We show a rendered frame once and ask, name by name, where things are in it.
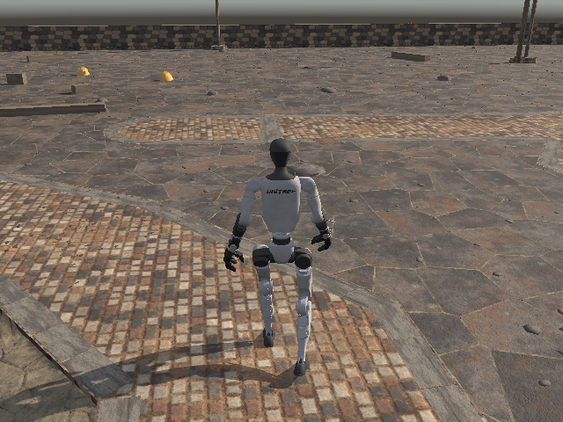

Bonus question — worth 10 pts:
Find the robot right foot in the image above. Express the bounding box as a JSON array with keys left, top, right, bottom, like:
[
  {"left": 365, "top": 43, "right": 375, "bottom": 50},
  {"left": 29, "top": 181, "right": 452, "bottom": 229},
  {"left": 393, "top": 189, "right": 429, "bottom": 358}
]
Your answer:
[{"left": 294, "top": 359, "right": 310, "bottom": 376}]

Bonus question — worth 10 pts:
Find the right robot hand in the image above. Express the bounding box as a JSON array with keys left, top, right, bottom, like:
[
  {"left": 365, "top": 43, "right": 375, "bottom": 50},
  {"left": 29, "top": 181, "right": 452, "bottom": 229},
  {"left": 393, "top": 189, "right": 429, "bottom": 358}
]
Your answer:
[{"left": 311, "top": 235, "right": 332, "bottom": 251}]

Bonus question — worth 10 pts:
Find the left robot hand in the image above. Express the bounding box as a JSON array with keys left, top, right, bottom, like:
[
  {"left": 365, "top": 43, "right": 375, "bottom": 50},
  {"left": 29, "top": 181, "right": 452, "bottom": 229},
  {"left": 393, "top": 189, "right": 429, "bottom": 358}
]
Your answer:
[{"left": 223, "top": 248, "right": 244, "bottom": 272}]

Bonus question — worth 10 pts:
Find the robot left forearm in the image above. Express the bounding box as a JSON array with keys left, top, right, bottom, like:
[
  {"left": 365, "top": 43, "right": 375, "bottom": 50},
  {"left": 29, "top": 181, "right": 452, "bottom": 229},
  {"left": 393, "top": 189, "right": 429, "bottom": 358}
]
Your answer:
[{"left": 227, "top": 213, "right": 246, "bottom": 252}]

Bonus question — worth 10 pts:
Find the robot right forearm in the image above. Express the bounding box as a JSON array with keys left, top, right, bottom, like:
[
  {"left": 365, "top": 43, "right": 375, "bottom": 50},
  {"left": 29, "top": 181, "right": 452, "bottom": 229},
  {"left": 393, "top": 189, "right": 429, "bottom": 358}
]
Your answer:
[{"left": 315, "top": 210, "right": 331, "bottom": 239}]

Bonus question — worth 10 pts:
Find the robot right thigh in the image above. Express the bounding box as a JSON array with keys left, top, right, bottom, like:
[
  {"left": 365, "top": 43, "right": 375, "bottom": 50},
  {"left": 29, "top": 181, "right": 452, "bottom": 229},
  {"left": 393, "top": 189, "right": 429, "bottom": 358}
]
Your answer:
[{"left": 294, "top": 247, "right": 312, "bottom": 316}]

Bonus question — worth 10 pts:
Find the right robot upper arm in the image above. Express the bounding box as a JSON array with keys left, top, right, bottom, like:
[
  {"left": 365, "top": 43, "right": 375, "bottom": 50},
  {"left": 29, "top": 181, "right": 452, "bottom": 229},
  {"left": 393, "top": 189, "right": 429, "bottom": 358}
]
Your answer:
[{"left": 299, "top": 177, "right": 324, "bottom": 223}]

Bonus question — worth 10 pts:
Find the left robot upper arm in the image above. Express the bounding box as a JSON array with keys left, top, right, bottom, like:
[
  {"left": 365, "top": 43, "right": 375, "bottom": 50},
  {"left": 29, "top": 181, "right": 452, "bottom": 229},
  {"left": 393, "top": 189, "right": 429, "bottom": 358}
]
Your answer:
[{"left": 238, "top": 177, "right": 263, "bottom": 227}]

